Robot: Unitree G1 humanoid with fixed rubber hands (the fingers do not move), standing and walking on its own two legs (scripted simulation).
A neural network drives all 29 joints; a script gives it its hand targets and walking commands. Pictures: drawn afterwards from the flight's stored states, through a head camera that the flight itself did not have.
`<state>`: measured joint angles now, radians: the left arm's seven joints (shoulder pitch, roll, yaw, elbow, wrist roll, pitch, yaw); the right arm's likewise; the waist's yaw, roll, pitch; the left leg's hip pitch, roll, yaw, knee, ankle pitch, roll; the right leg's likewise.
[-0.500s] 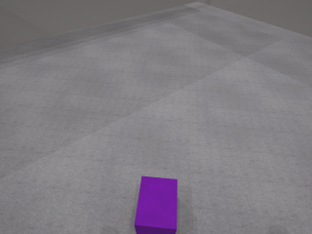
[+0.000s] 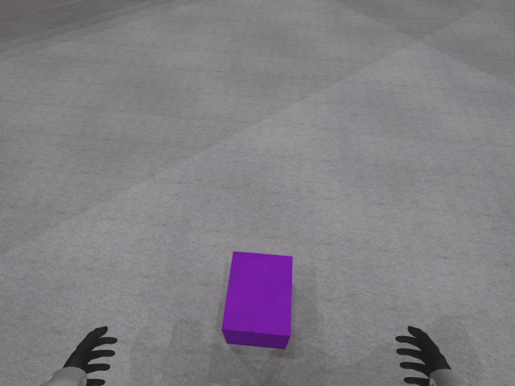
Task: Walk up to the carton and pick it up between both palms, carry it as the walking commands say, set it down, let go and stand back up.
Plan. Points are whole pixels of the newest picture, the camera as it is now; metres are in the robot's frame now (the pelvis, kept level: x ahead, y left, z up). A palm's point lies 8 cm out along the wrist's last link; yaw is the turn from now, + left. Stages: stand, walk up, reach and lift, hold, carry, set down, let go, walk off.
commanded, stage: reach and lift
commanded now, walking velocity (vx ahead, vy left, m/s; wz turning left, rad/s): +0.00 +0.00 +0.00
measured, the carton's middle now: (259, 300) +0.46 +0.02 -0.65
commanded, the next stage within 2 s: none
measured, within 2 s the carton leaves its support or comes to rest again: neither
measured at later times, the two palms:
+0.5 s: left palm (126, 329) +0.24 +0.26 -0.14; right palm (402, 341) +0.24 -0.24 -0.15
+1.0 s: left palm (169, 264) +0.39 +0.22 -0.18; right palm (368, 278) +0.37 -0.22 -0.18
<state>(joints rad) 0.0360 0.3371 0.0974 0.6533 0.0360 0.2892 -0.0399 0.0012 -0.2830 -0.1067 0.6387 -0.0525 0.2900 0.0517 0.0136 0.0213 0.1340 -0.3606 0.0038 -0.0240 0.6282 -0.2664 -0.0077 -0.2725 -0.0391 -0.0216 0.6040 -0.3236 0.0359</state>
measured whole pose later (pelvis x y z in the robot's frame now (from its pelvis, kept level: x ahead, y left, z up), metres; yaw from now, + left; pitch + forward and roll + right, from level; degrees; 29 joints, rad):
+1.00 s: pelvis -0.08 +0.01 -0.10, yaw -3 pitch +34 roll -1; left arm -0.92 0.32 0.22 0.76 -0.06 0.32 0.01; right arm -0.90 -0.28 -0.21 0.74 0.08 0.32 -0.04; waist 0.01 0.00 0.04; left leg -1.40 0.01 -0.02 1.06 -0.25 -0.01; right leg -1.35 0.00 0.04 1.09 -0.34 0.05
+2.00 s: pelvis -0.13 +0.00 -0.27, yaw -4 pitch +31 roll -2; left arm -1.48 0.48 0.15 0.80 -0.21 0.31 0.07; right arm -1.44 -0.38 -0.16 0.72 0.20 0.33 -0.18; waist 0.04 0.00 0.53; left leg -1.89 -0.04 -0.09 1.78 -0.43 -0.06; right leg -1.83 0.06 0.05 1.82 -0.53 0.07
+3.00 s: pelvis -0.10 +0.00 -0.41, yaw -6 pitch +32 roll +0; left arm -1.44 0.46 0.12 1.09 -0.24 0.05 0.06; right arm -1.45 -0.36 -0.02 1.00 0.25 0.10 -0.15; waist 0.05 -0.03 0.52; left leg -2.23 0.01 -0.07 2.27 -0.59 -0.07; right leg -2.18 0.09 0.06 2.31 -0.68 0.07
